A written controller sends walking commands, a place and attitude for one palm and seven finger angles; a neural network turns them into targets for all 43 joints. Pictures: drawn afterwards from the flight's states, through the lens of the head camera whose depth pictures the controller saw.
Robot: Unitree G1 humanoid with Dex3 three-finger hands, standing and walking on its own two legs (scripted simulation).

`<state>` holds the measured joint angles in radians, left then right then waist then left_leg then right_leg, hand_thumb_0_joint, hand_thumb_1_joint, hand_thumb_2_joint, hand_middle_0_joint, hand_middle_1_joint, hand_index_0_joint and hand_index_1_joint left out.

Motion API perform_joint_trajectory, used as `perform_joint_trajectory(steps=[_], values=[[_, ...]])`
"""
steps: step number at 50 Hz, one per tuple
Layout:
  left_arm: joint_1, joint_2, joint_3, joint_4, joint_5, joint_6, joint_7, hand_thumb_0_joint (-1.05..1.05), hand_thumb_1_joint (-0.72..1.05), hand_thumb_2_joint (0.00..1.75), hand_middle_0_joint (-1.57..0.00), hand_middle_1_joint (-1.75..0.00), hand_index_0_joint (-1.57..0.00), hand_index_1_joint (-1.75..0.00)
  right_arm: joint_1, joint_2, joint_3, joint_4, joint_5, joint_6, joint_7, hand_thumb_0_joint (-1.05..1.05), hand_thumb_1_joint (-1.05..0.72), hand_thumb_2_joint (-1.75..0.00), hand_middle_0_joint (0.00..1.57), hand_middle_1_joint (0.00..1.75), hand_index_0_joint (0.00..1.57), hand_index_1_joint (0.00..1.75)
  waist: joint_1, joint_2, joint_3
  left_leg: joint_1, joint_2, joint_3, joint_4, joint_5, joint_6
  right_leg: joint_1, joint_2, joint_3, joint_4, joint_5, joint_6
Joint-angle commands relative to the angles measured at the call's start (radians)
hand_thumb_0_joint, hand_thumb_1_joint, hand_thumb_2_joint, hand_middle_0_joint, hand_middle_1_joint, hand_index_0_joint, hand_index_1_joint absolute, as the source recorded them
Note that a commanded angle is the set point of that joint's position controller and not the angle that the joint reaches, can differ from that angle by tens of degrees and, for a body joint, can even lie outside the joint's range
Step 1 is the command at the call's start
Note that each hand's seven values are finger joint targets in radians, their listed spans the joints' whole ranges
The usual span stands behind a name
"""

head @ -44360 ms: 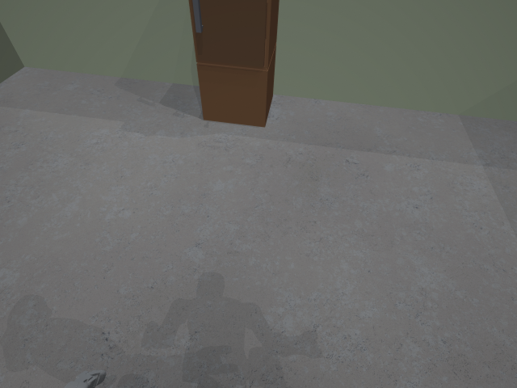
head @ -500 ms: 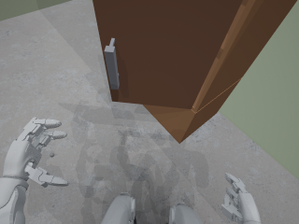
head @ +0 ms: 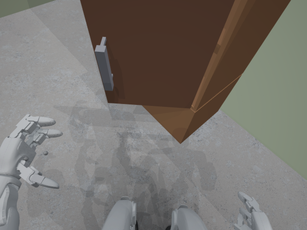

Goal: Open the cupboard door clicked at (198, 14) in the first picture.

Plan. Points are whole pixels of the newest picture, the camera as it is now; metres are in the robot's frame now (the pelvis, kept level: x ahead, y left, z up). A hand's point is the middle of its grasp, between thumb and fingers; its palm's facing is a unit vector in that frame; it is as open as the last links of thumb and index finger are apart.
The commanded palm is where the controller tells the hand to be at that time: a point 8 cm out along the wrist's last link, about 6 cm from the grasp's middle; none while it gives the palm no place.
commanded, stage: raise the hand with hooked fingers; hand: left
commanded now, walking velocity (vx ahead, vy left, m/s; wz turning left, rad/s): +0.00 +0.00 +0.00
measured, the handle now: (106, 65) +0.59 +0.19 +0.02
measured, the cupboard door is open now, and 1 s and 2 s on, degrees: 46 46 46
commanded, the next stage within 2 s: move the hooked fingers beside the handle in 0.28 s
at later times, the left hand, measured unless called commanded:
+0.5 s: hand (54, 147) +0.30 +0.26 +0.03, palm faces +0.01 -1.00 -0.05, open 13.9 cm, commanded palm +0.29 +0.31 +0.04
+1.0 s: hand (64, 116) +0.39 +0.26 +0.02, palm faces +0.00 -1.00 -0.03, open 13.9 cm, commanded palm +0.37 +0.30 +0.03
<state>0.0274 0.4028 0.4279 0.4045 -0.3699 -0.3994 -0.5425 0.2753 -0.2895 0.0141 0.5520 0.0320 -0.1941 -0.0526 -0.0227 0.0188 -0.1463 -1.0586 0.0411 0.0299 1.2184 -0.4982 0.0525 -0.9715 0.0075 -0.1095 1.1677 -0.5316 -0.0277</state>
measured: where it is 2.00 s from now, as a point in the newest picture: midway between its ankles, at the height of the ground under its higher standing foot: outside the picture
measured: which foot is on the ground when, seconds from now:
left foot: down 0.00-1.00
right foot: down 0.00-1.00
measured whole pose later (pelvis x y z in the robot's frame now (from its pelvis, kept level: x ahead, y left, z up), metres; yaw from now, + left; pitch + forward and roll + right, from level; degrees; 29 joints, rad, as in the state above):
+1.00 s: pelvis +0.00 +0.00 -0.01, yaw -1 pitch +23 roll -4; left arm -0.38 0.46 0.46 0.73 -0.27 -0.41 -0.49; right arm 0.28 -0.29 0.02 0.61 0.03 -0.12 -0.05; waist -0.06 0.01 -0.14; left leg -1.14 0.05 0.03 1.27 -0.52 0.05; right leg -1.06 0.02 -0.11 1.21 -0.55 -0.03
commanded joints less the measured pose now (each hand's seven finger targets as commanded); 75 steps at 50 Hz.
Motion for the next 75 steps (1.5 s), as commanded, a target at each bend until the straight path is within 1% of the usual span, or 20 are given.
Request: perform_joint_trajectory(steps=[1,6,8,14,19,22,24,28,34,37,39,46,50,54,59,64,66,72,73,75], values=[[-0.126,0.241,0.105,-0.176,-0.032,-0.083,0.031,0.0,-0.5,0.3,-0.3,-1.2,-0.3,-1.2,-0.007,-0.152,-0.063,-0.127,0.007,-0.043,-0.012,0.0,-0.9,-0.9,0.2,0.3,0.2,0.3,0.018,0.08,-0.29,0.279,-0.021,-0.097,-0.177,0.203,-0.028,0.082,0.028,0.066,-0.148,0.124,-0.006],[-0.122,0.241,0.087,-0.206,-0.024,-0.076,0.023,0.0,-0.5,0.3,-0.3,-1.2,-0.3,-1.2,-0.007,-0.149,-0.063,-0.133,0.01,-0.041,-0.013,0.0,-0.9,-0.9,0.2,0.3,0.2,0.3,0.02,0.119,-0.322,0.297,-0.021,-0.086,-0.172,0.223,-0.024,0.11,0.024,0.079,-0.155,0.153,-0.005],[-0.122,0.254,0.097,-0.217,-0.027,-0.074,0.02,0.0,-0.5,0.3,-0.3,-1.2,-0.3,-1.2,-0.002,-0.149,-0.062,-0.131,0.009,-0.041,-0.013,0.0,-0.9,-0.9,0.2,0.3,0.2,0.3,0.018,0.099,-0.345,0.304,-0.019,-0.085,-0.164,0.256,-0.022,0.126,0.028,0.082,-0.15,0.189,-0.004],[-0.132,0.243,0.108,-0.162,-0.04,-0.069,0.024,0.0,-0.5,0.3,-0.3,-1.2,-0.3,-1.2,-0.007,-0.144,-0.057,-0.126,0.011,-0.035,-0.017,0.0,-0.9,-0.9,0.2,0.3,0.2,0.3,0.006,0.034,-0.291,0.221,-0.022,-0.072,-0.136,0.207,-0.016,0.139,0.026,0.107,-0.164,0.157,0.004],[-0.144,0.226,0.085,-0.152,-0.037,-0.061,0.01,0.0,-0.5,0.3,-0.3,-1.2,-0.3,-1.2,-0.008,-0.143,-0.057,-0.131,0.012,-0.033,-0.018,0.0,-0.9,-0.9,0.2,0.3,0.2,0.3,0.008,0.047,-0.309,0.213,-0.023,-0.062,-0.12,0.224,-0.014,0.156,0.022,0.122,-0.161,0.186,0.007],[-0.321,0.263,0.079,-0.132,-0.018,-0.063,0.01,0.0,-0.5,0.3,-0.3,-1.2,-0.3,-1.2,0.001,-0.149,-0.05,-0.105,0.009,-0.035,-0.028,0.0,-0.9,-0.9,0.2,0.3,0.2,0.3,-0.029,0.059,-0.283,0.193,-0.016,-0.069,-0.093,0.201,-0.011,0.1,0.026,0.126,-0.147,0.159,0.003],[-0.367,0.306,0.114,-0.078,-0.009,-0.065,0.012,0.0,-0.5,0.3,-0.3,-1.2,-0.3,-1.2,0.001,-0.152,-0.048,-0.091,0.009,-0.031,-0.033,0.0,-0.9,-0.9,0.2,0.3,0.2,0.3,-0.018,0.063,-0.29,0.18,-0.014,-0.072,-0.09,0.2,-0.014,0.105,0.023,0.135,-0.145,0.151,0.001],[-0.458,0.306,0.096,-0.07,-0.002,-0.063,0.005,0.0,-0.5,0.3,-0.3,-1.2,-0.3,-1.2,0.004,-0.152,-0.047,-0.081,0.007,-0.033,-0.036,0.0,-0.9,-0.9,0.2,0.3,0.2,0.3,-0.013,0.116,-0.374,0.244,-0.013,-0.073,-0.091,0.238,-0.016,0.102,0.024,0.123,-0.129,0.192,-0.003],[-0.39,0.306,0.105,-0.02,0.011,-0.012,0.012,0.0,-0.5,0.3,-0.3,-1.2,-0.3,-1.2,0.025,-0.153,-0.055,-0.091,0.01,-0.006,-0.016,0.0,-0.9,-0.9,0.2,0.3,0.2,0.3,0.014,0.114,-0.446,0.299,-0.012,-0.073,-0.115,0.349,-0.021,0.141,0.023,0.094,-0.113,0.308,0.001],[-0.442,0.313,0.115,0.067,0.015,0.002,0.033,0.0,-0.5,0.3,-0.3,-1.2,-0.3,-1.2,0.035,-0.158,-0.052,-0.086,0.01,0.009,-0.013,0.0,-0.9,-0.9,0.2,0.3,0.2,0.3,-0.007,0.033,-0.362,0.217,-0.013,-0.071,-0.108,0.297,-0.014,0.13,0.029,0.096,-0.121,0.275,0.003],[-0.46,0.329,0.136,0.107,0.026,-0.005,0.046,0.0,-0.5,0.3,-0.3,-1.2,-0.3,-1.2,0.043,-0.16,-0.056,-0.078,0.008,0.022,-0.011,0.0,-0.9,-0.9,0.2,0.3,0.2,0.3,-0.01,0.019,-0.355,0.193,-0.013,-0.063,-0.106,0.273,-0.015,0.127,0.026,0.101,-0.125,0.26,0.008],[-0.699,0.327,0.074,0.109,0.073,-0.089,0.051,0.0,-0.5,0.3,-0.3,-1.2,-0.3,-1.2,0.073,-0.168,-0.06,-0.039,0.0,0.036,-0.01,0.0,-0.9,-0.9,0.2,0.3,0.2,0.3,-0.046,0.128,-0.4,0.309,-0.003,-0.093,-0.11,0.29,-0.024,0.02,0.034,0.084,-0.106,0.221,-0.004],[-0.759,0.306,0.039,0.114,0.088,-0.092,0.055,0.0,-0.5,0.3,-0.3,-1.2,-0.3,-1.2,0.093,-0.177,-0.066,-0.022,-0.002,0.048,-0.011,0.0,-0.9,-0.9,0.2,0.3,0.2,0.3,-0.049,0.179,-0.458,0.435,0.007,-0.132,-0.132,0.352,-0.04,-0.049,0.032,0.058,-0.102,0.208,-0.009],[-0.789,0.297,0.037,0.199,0.109,-0.064,0.094,0.0,-0.5,0.3,-0.3,-1.2,-0.3,-1.2,0.108,-0.178,-0.065,-0.009,-0.007,0.069,-0.006,0.0,-0.9,-0.9,0.2,0.3,0.2,0.3,-0.051,0.147,-0.436,0.434,0.01,-0.149,-0.143,0.348,-0.046,-0.078,0.029,0.046,-0.104,0.195,-0.006],[-0.836,0.37,0.103,0.309,0.14,-0.068,0.15,0.0,-0.5,0.3,-0.3,-1.2,-0.3,-1.2,0.122,-0.177,-0.056,-0.016,-0.013,0.1,0.0,0.0,-0.9,-0.9,0.2,0.3,0.2,0.3,-0.047,0.068,-0.409,0.317,0.0,-0.122,-0.131,0.297,-0.032,-0.018,0.033,0.055,-0.1,0.198,-0.002],[-0.963,0.371,0.072,0.335,0.168,-0.125,0.15,0.0,-0.5,0.3,-0.3,-1.2,-0.3,-1.2,0.135,-0.174,-0.051,-0.007,-0.021,0.124,0.009,0.0,-0.9,-0.9,0.2,0.3,0.2,0.3,-0.069,0.143,-0.435,0.356,0.005,-0.123,-0.11,0.326,-0.036,-0.06,0.038,0.06,-0.086,0.209,-0.005],[-0.976,0.4,0.094,0.376,0.169,-0.13,0.137,0.0,-0.5,0.3,-0.3,-1.2,-0.3,-1.2,0.147,-0.181,-0.053,0.004,-0.022,0.133,0.01,0.0,-0.9,-0.9,0.2,0.3,0.2,0.3,-0.073,0.125,-0.449,0.346,0.005,-0.122,-0.098,0.325,-0.032,-0.051,0.039,0.066,-0.089,0.215,-0.004],[-1.11,0.377,0.039,0.453,0.17,-0.116,0.101,0.0,-0.5,0.3,-0.3,-1.2,-0.3,-1.2,0.167,-0.187,-0.05,0.024,-0.019,0.158,0.004,0.0,-0.9,-0.9,0.2,0.3,0.2,0.3,-0.113,0.15,-0.44,0.363,0.009,-0.142,-0.087,0.313,-0.028,-0.123,0.041,0.058,-0.083,0.195,-0.006],[-1.11,0.417,0.068,0.474,0.178,-0.112,0.108,0.0,-0.5,0.3,-0.3,-1.2,-0.3,-1.2,0.174,-0.195,-0.05,0.029,-0.021,0.164,0.003,0.0,-0.9,-0.9,0.2,0.3,0.2,0.3,-0.102,0.145,-0.447,0.361,0.012,-0.15,-0.091,0.307,-0.031,-0.129,0.04,0.056,-0.081,0.186,-0.006],[-1.167,0.421,0.058,0.473,0.186,-0.113,0.12,0.0,-0.5,0.3,-0.3,-1.2,-0.3,-1.2,0.176,-0.193,-0.047,0.032,-0.021,0.169,0.003,0.0,-0.9,-0.9,0.2,0.3,0.2,0.3,-0.112,0.162,-0.456,0.355,0.009,-0.151,-0.084,0.293,-0.029,-0.137,0.039,0.06,-0.079,0.177,-0.006]])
